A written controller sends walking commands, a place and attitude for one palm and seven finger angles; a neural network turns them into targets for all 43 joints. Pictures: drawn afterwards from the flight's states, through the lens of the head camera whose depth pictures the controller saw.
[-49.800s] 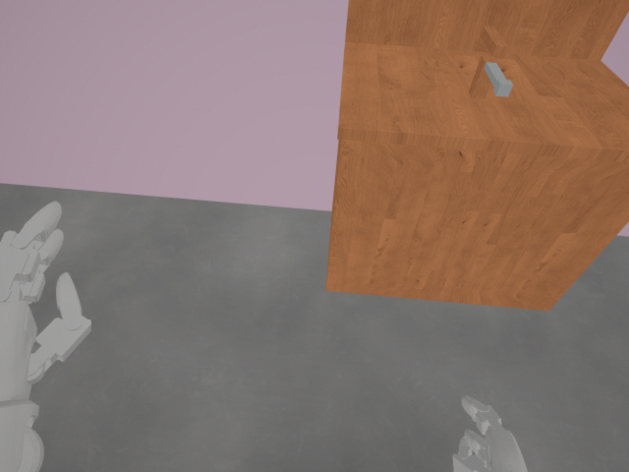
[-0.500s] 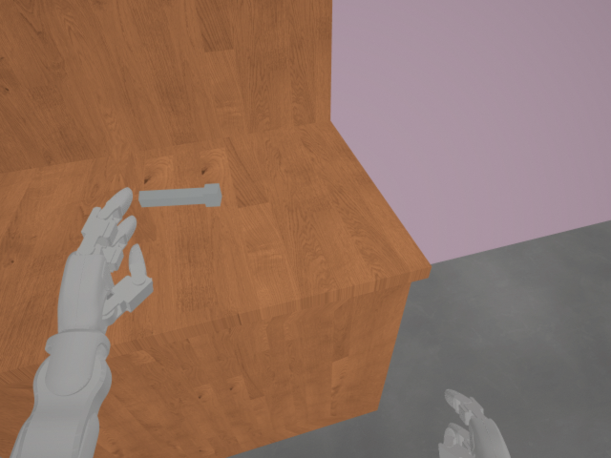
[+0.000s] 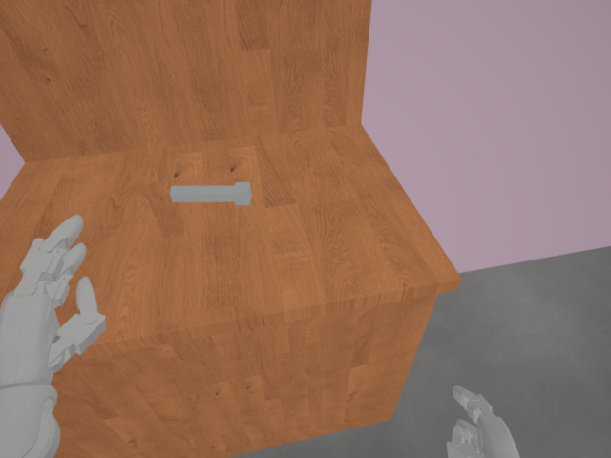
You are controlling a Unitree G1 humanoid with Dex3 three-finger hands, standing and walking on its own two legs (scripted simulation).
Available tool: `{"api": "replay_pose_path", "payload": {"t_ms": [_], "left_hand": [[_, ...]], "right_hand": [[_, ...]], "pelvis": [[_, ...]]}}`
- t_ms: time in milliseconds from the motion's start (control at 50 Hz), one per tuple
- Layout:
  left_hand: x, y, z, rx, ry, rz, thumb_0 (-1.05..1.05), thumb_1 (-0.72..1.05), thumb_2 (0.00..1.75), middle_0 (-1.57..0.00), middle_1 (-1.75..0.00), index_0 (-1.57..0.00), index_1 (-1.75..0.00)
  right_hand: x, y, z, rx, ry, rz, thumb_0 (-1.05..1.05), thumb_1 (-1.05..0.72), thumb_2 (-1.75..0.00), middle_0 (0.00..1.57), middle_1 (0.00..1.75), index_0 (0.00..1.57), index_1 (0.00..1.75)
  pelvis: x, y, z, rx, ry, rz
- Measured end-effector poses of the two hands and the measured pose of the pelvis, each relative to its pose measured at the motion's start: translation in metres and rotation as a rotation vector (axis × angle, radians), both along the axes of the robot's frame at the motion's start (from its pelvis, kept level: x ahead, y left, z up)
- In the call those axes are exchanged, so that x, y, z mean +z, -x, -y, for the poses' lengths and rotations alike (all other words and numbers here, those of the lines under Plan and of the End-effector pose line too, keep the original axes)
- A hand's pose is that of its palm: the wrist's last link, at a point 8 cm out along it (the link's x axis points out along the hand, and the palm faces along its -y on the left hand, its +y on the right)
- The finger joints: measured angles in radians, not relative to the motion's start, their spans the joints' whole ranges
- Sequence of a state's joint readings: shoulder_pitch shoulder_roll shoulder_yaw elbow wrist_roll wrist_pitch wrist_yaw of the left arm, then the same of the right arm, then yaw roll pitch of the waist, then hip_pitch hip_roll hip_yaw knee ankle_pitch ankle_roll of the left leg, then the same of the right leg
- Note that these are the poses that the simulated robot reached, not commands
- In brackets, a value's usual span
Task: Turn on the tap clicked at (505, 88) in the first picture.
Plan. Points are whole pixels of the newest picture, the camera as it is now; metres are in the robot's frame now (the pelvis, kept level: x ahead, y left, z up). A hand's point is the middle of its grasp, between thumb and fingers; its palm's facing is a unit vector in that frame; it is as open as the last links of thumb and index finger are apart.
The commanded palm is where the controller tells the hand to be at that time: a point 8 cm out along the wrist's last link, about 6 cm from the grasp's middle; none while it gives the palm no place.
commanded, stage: draw the hand back beside the body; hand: left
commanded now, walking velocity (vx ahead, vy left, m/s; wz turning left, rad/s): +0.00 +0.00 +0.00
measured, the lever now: (242, 193) +0.49 +0.18 +0.09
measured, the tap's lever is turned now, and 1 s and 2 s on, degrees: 77 77 77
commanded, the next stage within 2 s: step back with the hand held close in 0.16 s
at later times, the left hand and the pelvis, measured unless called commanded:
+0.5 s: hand (106, 316) +0.20 +0.24 +0.16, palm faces +0.37 -0.83 -0.41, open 7.4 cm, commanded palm +0.14 +0.27 +0.17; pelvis -0.02 -0.01 +0.00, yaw +0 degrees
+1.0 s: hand (48, 360) +0.15 +0.27 +0.15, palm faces +0.40 -0.80 -0.44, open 7.4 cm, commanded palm +0.09 +0.30 +0.17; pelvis -0.06 +0.02 -0.01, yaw +1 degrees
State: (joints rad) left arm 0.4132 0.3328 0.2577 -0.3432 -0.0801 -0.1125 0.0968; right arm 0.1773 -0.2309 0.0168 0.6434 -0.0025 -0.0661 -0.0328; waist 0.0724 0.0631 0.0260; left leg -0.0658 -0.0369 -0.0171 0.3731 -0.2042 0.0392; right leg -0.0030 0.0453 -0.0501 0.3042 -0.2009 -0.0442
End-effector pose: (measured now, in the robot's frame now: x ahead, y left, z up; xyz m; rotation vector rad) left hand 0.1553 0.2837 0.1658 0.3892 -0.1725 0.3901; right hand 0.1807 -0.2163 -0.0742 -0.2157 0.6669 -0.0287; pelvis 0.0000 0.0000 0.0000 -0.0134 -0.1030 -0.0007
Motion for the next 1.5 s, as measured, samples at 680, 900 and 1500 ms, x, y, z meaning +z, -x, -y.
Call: {"api": "replay_pose_path", "payload": {"t_ms": [680,900,1500], "left_hand": [[-0.011,0.024,0.009,-0.056,-0.072,-0.077,0.02,0.89,0.90,-0.21,-0.30,-0.22,-0.31],[0.000,0.040,-0.020,-0.027,-0.122,0.013,0.01,0.89,0.90,-0.21,-0.30,-0.22,-0.31],[-0.008,0.110,-0.018,-0.041,-0.055,0.040,0.01,0.89,0.90,-0.21,-0.30,-0.21,-0.31]], "right_hand": [[-0.015,0.047,0.020,-0.096,0.046,-0.079,0.01,-0.90,-0.90,0.20,0.30,0.20,0.30],[-0.017,0.081,-0.004,-0.098,0.075,-0.102,0.01,-0.90,-0.90,0.20,0.30,0.20,0.30],[0.010,0.127,0.002,-0.061,0.101,-0.021,0.01,-0.90,-0.90,0.20,0.30,0.20,0.30]], "pelvis": [[-0.010,0.038,0.000,0.005,0.014,-0.102],[-0.014,0.059,-0.020,0.014,0.017,-0.117],[-0.012,0.135,-0.007,0.005,0.021,-0.117]]}}
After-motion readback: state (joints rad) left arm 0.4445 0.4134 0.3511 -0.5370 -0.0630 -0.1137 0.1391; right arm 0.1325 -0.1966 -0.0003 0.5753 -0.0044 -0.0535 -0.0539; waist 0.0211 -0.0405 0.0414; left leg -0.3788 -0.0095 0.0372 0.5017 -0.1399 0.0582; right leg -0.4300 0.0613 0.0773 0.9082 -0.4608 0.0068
